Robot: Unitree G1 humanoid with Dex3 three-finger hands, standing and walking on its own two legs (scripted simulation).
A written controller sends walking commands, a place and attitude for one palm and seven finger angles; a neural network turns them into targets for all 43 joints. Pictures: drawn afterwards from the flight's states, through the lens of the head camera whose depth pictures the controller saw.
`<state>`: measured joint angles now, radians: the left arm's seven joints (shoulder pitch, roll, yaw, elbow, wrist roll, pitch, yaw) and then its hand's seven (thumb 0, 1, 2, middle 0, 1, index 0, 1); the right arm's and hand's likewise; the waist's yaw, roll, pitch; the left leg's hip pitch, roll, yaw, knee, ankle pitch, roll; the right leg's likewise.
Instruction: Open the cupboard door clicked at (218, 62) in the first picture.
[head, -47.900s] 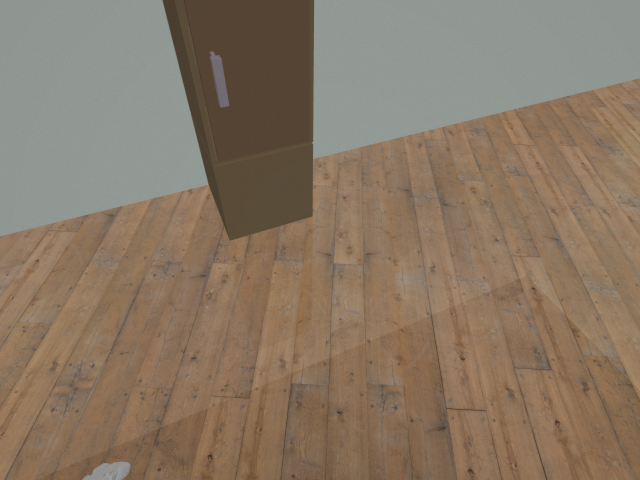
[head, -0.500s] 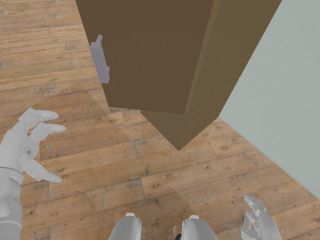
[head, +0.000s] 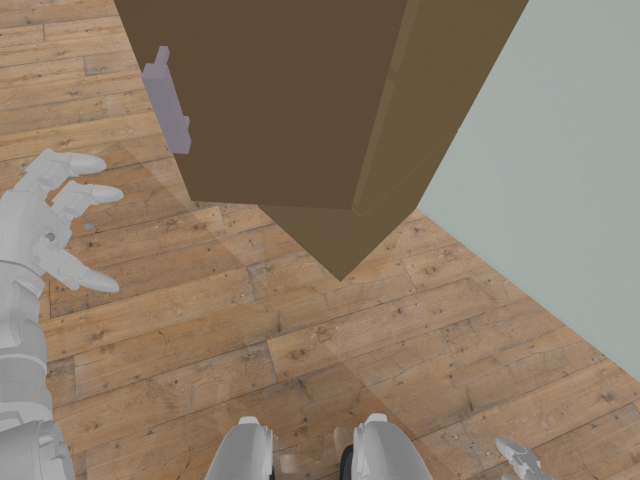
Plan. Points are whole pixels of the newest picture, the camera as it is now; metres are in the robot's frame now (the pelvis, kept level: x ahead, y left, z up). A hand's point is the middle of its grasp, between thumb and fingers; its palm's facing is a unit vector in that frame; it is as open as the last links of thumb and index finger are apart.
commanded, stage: move the hooked fingers beside the handle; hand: left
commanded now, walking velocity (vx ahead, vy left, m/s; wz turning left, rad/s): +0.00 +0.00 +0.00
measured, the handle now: (172, 102) +0.60 +0.23 +0.04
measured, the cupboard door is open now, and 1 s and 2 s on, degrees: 43 43 43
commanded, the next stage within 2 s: slide the fingers in behind the handle in 1.74 s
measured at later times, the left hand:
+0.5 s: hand (104, 173) +0.46 +0.28 +0.05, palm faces -0.01 -1.00 -0.02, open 14.0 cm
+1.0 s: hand (123, 121) +0.54 +0.27 +0.06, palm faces -0.01 -1.00 -0.04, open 14.0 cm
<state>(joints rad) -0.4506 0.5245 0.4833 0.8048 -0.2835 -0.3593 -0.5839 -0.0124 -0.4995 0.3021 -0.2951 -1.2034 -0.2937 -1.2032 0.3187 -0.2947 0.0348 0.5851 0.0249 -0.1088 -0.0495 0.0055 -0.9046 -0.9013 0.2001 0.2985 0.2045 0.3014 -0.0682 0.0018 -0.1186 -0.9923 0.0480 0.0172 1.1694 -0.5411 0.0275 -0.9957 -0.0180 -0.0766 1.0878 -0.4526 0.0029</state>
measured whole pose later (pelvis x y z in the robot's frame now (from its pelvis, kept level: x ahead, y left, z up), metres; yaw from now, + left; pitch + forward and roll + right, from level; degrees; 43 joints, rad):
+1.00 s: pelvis -0.01 +0.00 -0.03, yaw -2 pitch +30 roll -6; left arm -1.11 0.91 0.55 1.30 -0.04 -0.31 -0.51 -0.01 -0.50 0.30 -0.30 -1.20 -0.30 -1.20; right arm 0.36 -0.31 0.11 0.57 -0.01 0.06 -0.03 0.00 -0.91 -0.90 0.20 0.30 0.20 0.30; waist -0.25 0.03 -0.08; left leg -1.27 0.08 -0.02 1.29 -0.55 0.03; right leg -1.24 0.01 -0.10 1.16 -0.43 0.00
